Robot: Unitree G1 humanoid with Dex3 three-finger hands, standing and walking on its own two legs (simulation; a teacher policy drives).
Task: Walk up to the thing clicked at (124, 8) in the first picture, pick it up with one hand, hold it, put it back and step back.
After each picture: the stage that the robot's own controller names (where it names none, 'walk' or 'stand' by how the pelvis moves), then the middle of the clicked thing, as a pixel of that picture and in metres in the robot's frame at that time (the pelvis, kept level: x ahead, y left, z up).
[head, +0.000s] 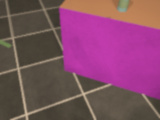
stand; (123, 1) +0.99 -0.26 -0.01
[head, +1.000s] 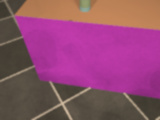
walk; (84, 0) +0.91 +0.03 +0.02
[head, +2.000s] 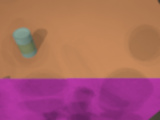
stand; (25, 43) +0.51 +0.27 +0.00
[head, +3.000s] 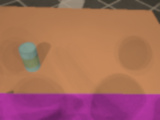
stand; (30, 57) +0.48 +0.23 -0.01
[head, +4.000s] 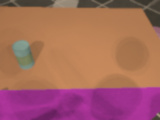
stand; (24, 55) +0.50 +0.27 -0.02
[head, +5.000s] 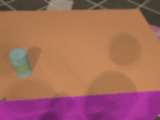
walk; (21, 63) +0.46 +0.26 -0.02
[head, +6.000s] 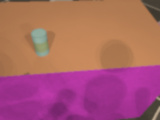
walk; (40, 42) +0.57 +0.21 -0.01
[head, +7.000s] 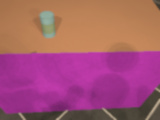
stand; (48, 24) +0.68 +0.17 +0.00
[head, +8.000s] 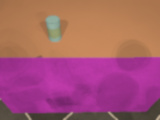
stand; (54, 29) +0.66 +0.15 -0.02
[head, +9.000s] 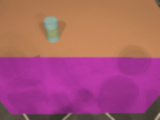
stand; (52, 29) +0.67 +0.17 -0.02
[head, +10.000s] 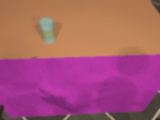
rise first; (47, 30) +0.68 +0.20 -0.01
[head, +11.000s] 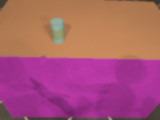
go down; (57, 31) +0.68 +0.15 +0.00
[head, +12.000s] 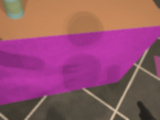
go down; (12, 1) +0.66 +0.18 +0.04
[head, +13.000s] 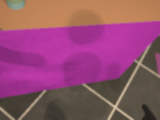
close in; out of the picture +0.68 +0.18 +0.05
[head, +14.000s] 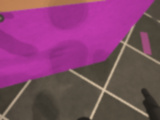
close; out of the picture +0.70 +0.20 +0.09
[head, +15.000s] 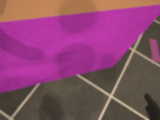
close; out of the picture +0.68 +0.19 +0.07
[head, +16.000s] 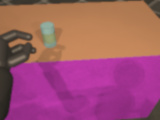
lift; (48, 35) +0.67 +0.18 +0.03
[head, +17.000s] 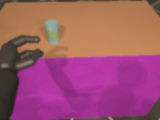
close; (52, 32) +0.70 +0.17 +0.01
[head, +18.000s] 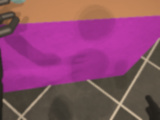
hold; out of the picture +0.69 +0.18 +0.06
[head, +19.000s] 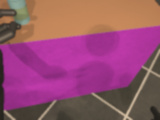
lift; (19, 9) +0.68 +0.19 +0.05
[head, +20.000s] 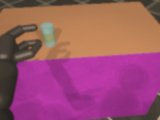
close; (48, 34) +0.71 +0.18 +0.01
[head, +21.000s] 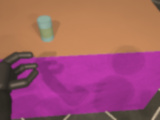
hold; (46, 29) +0.67 +0.19 +0.01
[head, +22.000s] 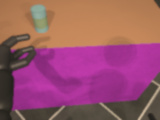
hold; (40, 19) +0.69 +0.18 +0.01
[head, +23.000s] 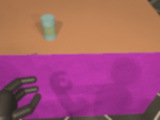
go down; (48, 27) +0.69 +0.18 +0.03
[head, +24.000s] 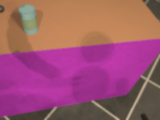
crouch; (29, 20) +0.67 +0.18 +0.01
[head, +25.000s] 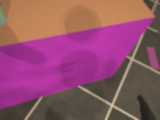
crouch; out of the picture +0.67 +0.20 +0.02
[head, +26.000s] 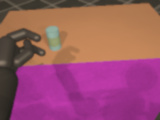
hold; (53, 38) +0.68 +0.18 +0.01
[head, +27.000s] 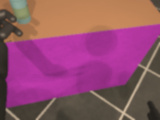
lower; (20, 9) +0.71 +0.18 +0.03
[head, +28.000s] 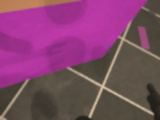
lower; out of the picture +0.69 +0.21 +0.08
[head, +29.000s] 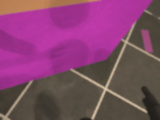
lower; out of the picture +0.69 +0.21 +0.08
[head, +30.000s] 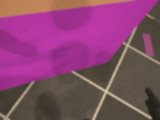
loosen; out of the picture +0.70 +0.19 +0.08
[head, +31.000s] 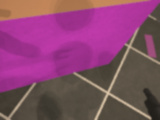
withdraw; out of the picture +0.69 +0.20 +0.07
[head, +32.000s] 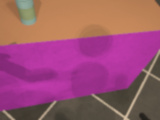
sink last; (26, 9) +0.67 +0.18 +0.04
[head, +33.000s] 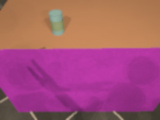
stand; (56, 22) +0.71 +0.18 +0.03
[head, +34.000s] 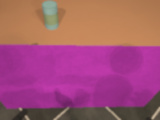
stand; (50, 15) +0.68 +0.17 +0.05
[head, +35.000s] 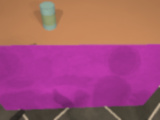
stand; (48, 16) +0.69 +0.18 +0.05
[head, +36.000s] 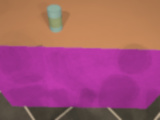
stand; (55, 18) +0.69 +0.15 +0.02
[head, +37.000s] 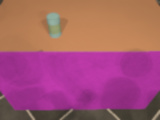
stand; (54, 25) +0.71 +0.17 -0.01
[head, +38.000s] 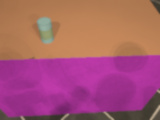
stand; (45, 30) +0.66 +0.20 -0.02
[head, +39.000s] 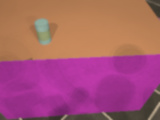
stand; (43, 32) +0.67 +0.21 -0.02
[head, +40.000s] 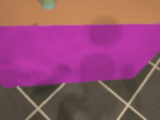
walk; out of the picture +0.74 +0.16 -0.01
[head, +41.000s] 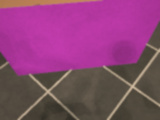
walk; out of the picture +0.94 +0.22 +0.02
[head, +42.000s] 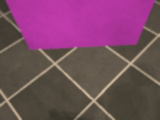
walk; out of the picture +1.23 +0.20 +0.01
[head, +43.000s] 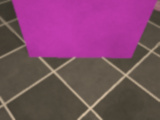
stand; out of the picture +1.28 +0.15 +0.00
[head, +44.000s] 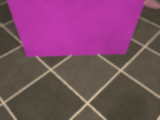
stand; out of the picture +1.33 +0.19 -0.02
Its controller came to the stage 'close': yes
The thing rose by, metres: 0.00
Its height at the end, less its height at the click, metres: +0.00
